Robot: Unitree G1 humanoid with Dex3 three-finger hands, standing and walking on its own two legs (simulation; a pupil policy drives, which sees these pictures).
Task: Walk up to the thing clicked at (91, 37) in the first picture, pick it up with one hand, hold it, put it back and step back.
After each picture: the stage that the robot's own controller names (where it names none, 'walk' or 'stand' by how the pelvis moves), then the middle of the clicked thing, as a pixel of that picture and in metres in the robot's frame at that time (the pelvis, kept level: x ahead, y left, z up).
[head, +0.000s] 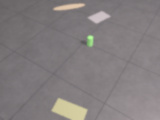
stand; (90, 41) +1.42 -0.12 -0.72
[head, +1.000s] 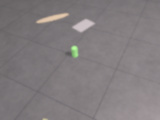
walk; (74, 51) +1.30 +0.17 -0.69
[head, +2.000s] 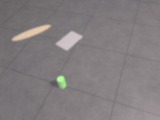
walk; (61, 82) +0.81 +0.24 -0.71
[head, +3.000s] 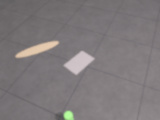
walk; (68, 118) +0.50 +0.14 -0.71
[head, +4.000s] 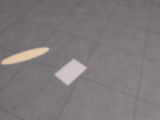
stand; out of the picture +0.39 +0.12 -0.71
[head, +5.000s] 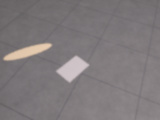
stand; out of the picture +0.38 +0.12 -0.72
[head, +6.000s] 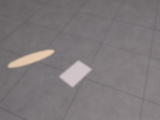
stand; out of the picture +0.38 +0.12 -0.72
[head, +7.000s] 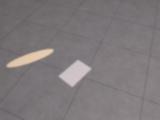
stand; out of the picture +0.37 +0.12 -0.73
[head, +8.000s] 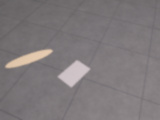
stand; out of the picture +0.36 +0.13 -0.73
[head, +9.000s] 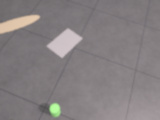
go down; (55, 110) +0.39 +0.12 -0.64
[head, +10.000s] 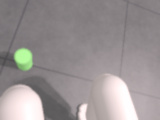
go down; (24, 60) +0.45 +0.16 -0.29
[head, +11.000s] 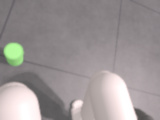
close in; (14, 55) +0.45 +0.17 -0.29
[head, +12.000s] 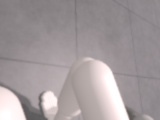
close; out of the picture +0.45 +0.21 -0.24
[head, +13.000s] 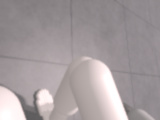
close; out of the picture +0.43 +0.21 -0.24
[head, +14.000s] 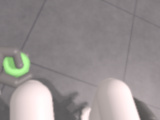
lift; (17, 68) +0.35 +0.21 -0.10
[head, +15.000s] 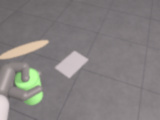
hold; (30, 87) +0.33 +0.17 +0.05
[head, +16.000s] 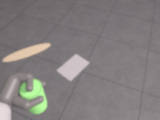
hold; (34, 97) +0.31 +0.17 +0.01
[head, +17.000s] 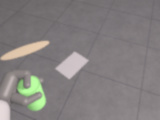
hold; (32, 94) +0.32 +0.17 +0.00
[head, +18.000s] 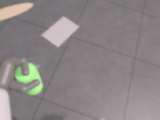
crouch; (30, 79) +0.37 +0.16 -0.06
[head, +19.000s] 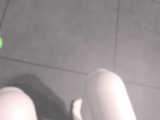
lower; out of the picture +0.49 +0.21 -0.12
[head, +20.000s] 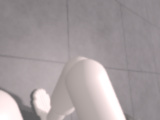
lower; out of the picture +0.45 +0.25 -0.25
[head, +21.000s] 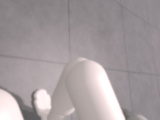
lower; out of the picture +0.44 +0.25 -0.25
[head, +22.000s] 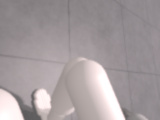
lower; out of the picture +0.45 +0.25 -0.25
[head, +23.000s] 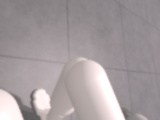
lower; out of the picture +0.45 +0.25 -0.25
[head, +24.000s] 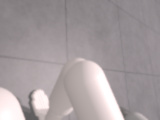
open; out of the picture +0.44 +0.23 -0.25
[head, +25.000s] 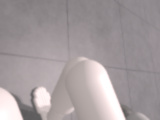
stand; out of the picture +0.44 +0.23 -0.25
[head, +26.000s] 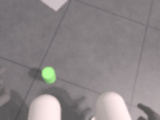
walk; (49, 75) +0.44 +0.14 -0.43
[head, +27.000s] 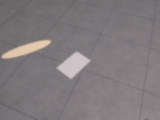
stand; out of the picture +0.37 +0.10 -0.66
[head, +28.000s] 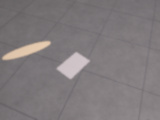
stand; out of the picture +0.38 +0.12 -0.67
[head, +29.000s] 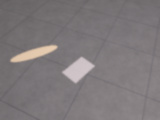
stand; out of the picture +0.38 +0.10 -0.70
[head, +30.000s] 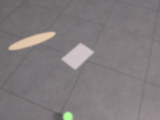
walk; (68, 118) +0.41 +0.09 -0.71
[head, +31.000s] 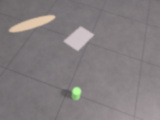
walk; (76, 93) +0.56 -0.02 -0.71
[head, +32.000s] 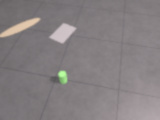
walk; (63, 77) +0.78 +0.21 -0.69
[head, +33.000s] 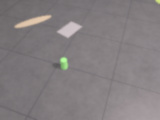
stand; (64, 63) +1.04 +0.18 -0.70
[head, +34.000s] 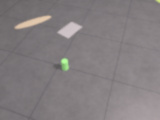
stand; (64, 64) +1.03 +0.16 -0.72
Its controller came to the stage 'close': yes
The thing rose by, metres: 0.72
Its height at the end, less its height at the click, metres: +0.00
